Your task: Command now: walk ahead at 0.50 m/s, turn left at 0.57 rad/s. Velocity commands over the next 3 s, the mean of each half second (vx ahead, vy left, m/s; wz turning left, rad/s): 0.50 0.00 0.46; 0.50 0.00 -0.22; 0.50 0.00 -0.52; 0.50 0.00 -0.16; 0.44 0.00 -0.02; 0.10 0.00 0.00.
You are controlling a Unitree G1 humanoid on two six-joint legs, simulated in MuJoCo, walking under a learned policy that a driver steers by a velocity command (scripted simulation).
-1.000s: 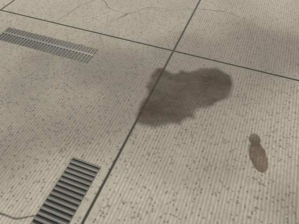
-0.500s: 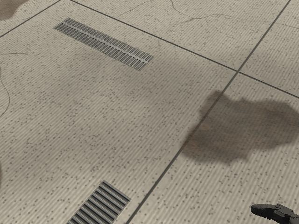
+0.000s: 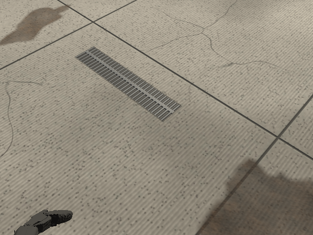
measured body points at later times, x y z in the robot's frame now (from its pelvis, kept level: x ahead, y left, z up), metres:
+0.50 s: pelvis +0.25 +0.03 +0.00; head +0.29 +0.05 +0.45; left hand +0.16 +0.31 -0.13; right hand +0.55 -0.11 -0.06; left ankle +0.36 +0.17 -0.72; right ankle +0.12 -0.13 -0.73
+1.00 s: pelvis +0.52 +0.10 +0.00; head +0.55 +0.10 +0.45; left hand +0.69 +0.35 -0.10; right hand +0.58 -0.18 -0.12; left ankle +0.36 +0.17 -0.73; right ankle +0.70 -0.01 -0.70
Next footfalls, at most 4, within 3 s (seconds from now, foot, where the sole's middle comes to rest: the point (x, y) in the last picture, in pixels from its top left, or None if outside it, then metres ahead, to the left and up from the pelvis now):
0.52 left None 0.40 0.18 -0.76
1.06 right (145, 179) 0.73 0.01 -0.76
1.54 left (108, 129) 1.03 0.18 -0.76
2.06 right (164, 99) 1.23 -0.14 -0.76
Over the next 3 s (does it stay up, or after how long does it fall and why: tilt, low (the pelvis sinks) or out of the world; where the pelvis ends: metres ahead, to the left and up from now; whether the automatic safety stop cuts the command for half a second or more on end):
stays up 1.43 -0.07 0.01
